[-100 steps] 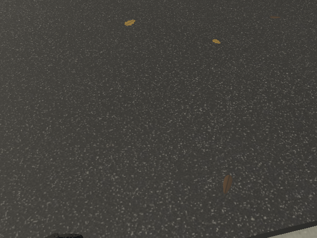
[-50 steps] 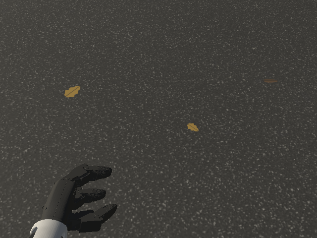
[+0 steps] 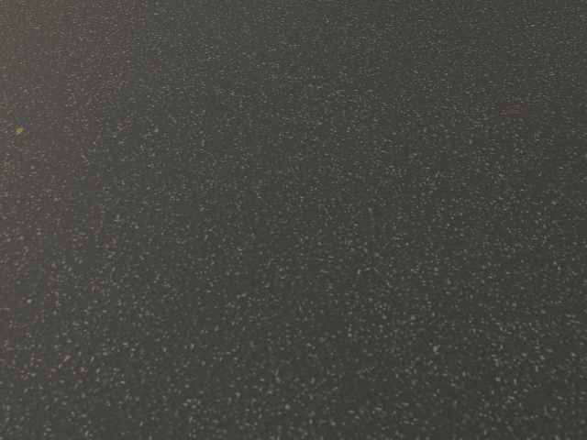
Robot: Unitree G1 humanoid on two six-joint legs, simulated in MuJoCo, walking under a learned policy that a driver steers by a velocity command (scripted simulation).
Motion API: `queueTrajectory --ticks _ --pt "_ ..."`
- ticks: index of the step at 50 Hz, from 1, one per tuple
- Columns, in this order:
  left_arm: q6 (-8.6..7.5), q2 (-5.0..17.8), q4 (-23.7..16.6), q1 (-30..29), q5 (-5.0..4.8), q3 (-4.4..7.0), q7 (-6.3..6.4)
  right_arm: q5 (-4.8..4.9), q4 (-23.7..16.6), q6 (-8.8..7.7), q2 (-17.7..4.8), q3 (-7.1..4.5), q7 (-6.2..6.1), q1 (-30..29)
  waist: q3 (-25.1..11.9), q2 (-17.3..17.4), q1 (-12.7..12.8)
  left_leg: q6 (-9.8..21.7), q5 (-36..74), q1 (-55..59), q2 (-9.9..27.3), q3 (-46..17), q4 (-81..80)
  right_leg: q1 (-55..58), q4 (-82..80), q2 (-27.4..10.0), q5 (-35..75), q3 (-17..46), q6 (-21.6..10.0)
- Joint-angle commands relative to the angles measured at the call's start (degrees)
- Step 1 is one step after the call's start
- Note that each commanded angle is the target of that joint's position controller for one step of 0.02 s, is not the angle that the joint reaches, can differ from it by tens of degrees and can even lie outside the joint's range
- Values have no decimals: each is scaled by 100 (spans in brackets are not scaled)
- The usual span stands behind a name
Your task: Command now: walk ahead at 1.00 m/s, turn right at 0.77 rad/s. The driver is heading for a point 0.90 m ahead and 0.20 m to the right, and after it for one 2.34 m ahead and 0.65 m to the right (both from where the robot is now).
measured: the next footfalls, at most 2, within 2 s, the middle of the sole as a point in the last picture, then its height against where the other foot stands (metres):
left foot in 0.36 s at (267, 387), level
right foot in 0.82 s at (432, 302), level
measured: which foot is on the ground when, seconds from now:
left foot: up 0.00-0.34, down 0.36-0.82, up 0.84-1.00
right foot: down 0.00-0.38, up 0.40-0.80, down 0.82-1.00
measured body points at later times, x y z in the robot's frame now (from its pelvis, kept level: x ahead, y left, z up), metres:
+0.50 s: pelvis +0.46 +0.00 +0.03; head +0.49 -0.01 +0.47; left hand +0.68 +0.24 -0.08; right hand +0.47 -0.31 -0.06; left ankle +0.54 +0.12 -0.70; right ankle +0.30 -0.03 -0.59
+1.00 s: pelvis +0.83 -0.25 +0.03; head +0.85 -0.26 +0.48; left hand +1.06 -0.09 -0.10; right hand +0.73 -0.50 -0.10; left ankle +0.93 -0.12 -0.60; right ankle +0.79 -0.27 -0.70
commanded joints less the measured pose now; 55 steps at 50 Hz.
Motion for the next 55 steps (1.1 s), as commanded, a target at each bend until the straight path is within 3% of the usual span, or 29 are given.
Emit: queueTrajectory --ticks 1,3,5,9,12,14,16,17,18,19,20,21,22,23,27,31,34,37,39,40,41,42,43,44,45,47,48,50,55 --pt "70 849 82 1276 10 347 144 4 -1199 -399 -624 55 107 -699 -645 442 144 67 259 -4235 375 -1095 1455 3645 -2585 -2098 -1392 4779 -1309" --pt "-71 753 101 1047 0 285 189 -203 -1262 -192 -529 121 107 -801 -51 753 -285 -80 163 -3576 687 -989 614 2132 -2655 -1571 -601 3885 -983" --pt "-213 776 73 932 -36 251 165 -251 -1330 71 -466 181 138 -804 191 527 -481 -248 94 -3095 886 -765 -252 1076 -2877 -1138 -279 3237 -897" --pt "-292 885 38 1023 -107 327 142 -57 -1843 92 -291 303 238 -2072 418 34 -21 -391 1864 -2495 828 -353 -2574 560 -3057 -625 1077 2610 -578" --pt "-271 1018 116 1347 -144 410 115 34 -1934 52 -291 307 229 -2447 89 -232 383 -295 2657 -2245 497 -270 -3575 1472 -2711 -714 2398 2719 -303" --pt "-256 1079 92 1281 -123 449 165 52 -1978 8 -395 271 197 -2473 -35 -320 368 -209 2586 -1950 388 -402 -4145 1961 -2379 -827 2791 2850 -149" --pt "-275 1272 23 1065 -83 493 194 62 -1755 -31 -766 106 103 -1722 -601 -294 -18 -93 1958 -819 112 -462 -4394 2281 -1366 -824 4055 2905 110" --pt "-298 1464 -31 810 -55 525 167 97 -1531 -62 -1003 -19 31 -776 -1148 -266 -596 -19 1552 209 156 -491 -4402 2164 -258 -725 4254 2817 228" --pt "-372 1292 -138 466 -19 480 152 46 -1237 -90 -1288 -179 -81 549 -1765 -176 -1270 113 831 1693 680 -862 -4090 1374 1227 -544 3530 2649 304" --pt "-431 338 -350 534 -82 234 173 -184 -1087 -102 -1686 -327 -178 1464 -2487 1137 -1339 339 -1356 3118 2300 -2704 -4440 9 3182 -65 -366 2022 311" --pt "-380 174 -679 1142 -279 71 145 -205 -1149 -36 -2002 -430 -104 767 -2956 2659 -586 869 -2324 3321 3216 -5805 -5668 -1241 4247 29 -1674 1505 412" --pt "-249 624 -437 664 -80 101 204 -148 -1300 4 -1272 -359 -70 92 -1934 1403 -647 885 -2964 2475 2839 -5177 -5767 -1699 4412 -526 -945 1333 368" --pt "-189 745 -456 223 40 136 144 -84 -1253 25 -823 -253 -43 -124 -1207 651 -676 794 -2013 1692 2537 -3974 -5685 -1667 4124 -744 -506 1159 424" --pt "-128 714 -475 -35 95 144 65 -102 -1106 29 -671 -219 -22 -74 -824 209 -640 701 -903 1149 2309 -3164 -5722 -1549 3927 -904 -403 1094 475" --pt "143 188 -929 -564 145 -20 -164 94 -441 -162 -382 -152 83 412 -175 564 -313 450 1214 417 2008 -1354 -6057 -1823 3710 -1337 -326 1005 539" --pt "184 199 -1366 -1211 112 -123 -268 76 -321 -285 -553 -182 121 86 185 570 -46 268 2494 -130 1714 147 -6493 -1666 2739 -1346 831 689 564" --pt "167 195 -1487 -1862 112 -185 -385 66 -115 -288 -726 -220 99 392 594 222 -219 90 3504 -50 1435 992 -6715 -1087 1262 -1094 1310 -80 356" --pt "88 216 -1326 -1705 148 -192 -348 66 30 -213 -1095 -270 16 868 281 486 -84 43 7191 583 1582 1160 -5996 38 554 -411 972 -522 33" --pt "26 494 -852 -310 211 -56 -208 55 24 -52 -1438 -318 -55 741 -468 760 689 210 8316 565 1886 1027 -4187 1671 294 -82 318 -202 -207" --pt "4 728 -437 911 224 89 -93 70 -52 11 -1463 -304 -60 469 -902 729 1286 355 7801 -32 1843 1007 -2674 3109 -315 -135 340 177 -364" --pt "32 1173 -243 1215 251 277 45 37 -118 44 -1130 -269 -7 545 -1203 103 1136 346 3362 -1303 1232 925 -355 4349 -369 -864 -392 1174 -417" --pt "42 1739 -536 755 302 373 119 283 -530 33 -389 -75 76 1406 -2345 -1374 194 202 -990 -3276 496 197 2016 5901 -819 -2950 -396 4374 -1081" --pt "63 1448 -595 1037 187 385 181 285 -699 -42 -930 -159 44 339 -2517 -151 809 324 -207 -3725 435 -754 2175 5465 -1754 -2788 -959 4675 -917" --pt "-19 1283 -349 791 203 348 257 363 -739 -66 -765 -132 62 80 -1276 -76 508 317 227 -4010 609 -741 1816 4418 -2090 -2735 -822 3854 -798" --pt "-127 912 -229 600 202 258 251 301 -609 -45 -648 -92 96 135 -511 360 173 326 408 -3742 873 -741 1193 3287 -2323 -2543 -515 3257 -592" --pt "-346 437 -121 345 163 112 238 156 -269 213 -425 -72 189 508 24 381 -327 266 565 -2832 1138 -909 527 1837 -2663 -2135 172 2129 -201" --pt "-413 392 -78 270 112 92 229 135 -202 327 -320 -73 260 692 -41 67 -507 209 560 -2740 1159 -913 320 1666 -2911 -2110 -118 1852 -147" --pt "-569 283 73 361 50 74 164 147 -256 424 -259 -102 334 180 309 -17 -433 203 1036 -3115 1250 -848 -147 1542 -3264 -1903 375 1152 69" --pt "-724 251 241 512 -1 26 138 221 -618 299 -70 -28 466 -1065 503 -108 -246 486 2843 -3077 939 25 -2184 1902 -3490 -1350 2805 -571 641"
Velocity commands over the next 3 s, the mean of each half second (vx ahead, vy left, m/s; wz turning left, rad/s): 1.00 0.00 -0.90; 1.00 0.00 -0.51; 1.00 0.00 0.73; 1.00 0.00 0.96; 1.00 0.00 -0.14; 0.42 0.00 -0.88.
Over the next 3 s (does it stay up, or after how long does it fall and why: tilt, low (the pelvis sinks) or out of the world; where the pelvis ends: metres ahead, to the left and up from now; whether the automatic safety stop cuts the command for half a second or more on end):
stays up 2.48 -0.48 0.01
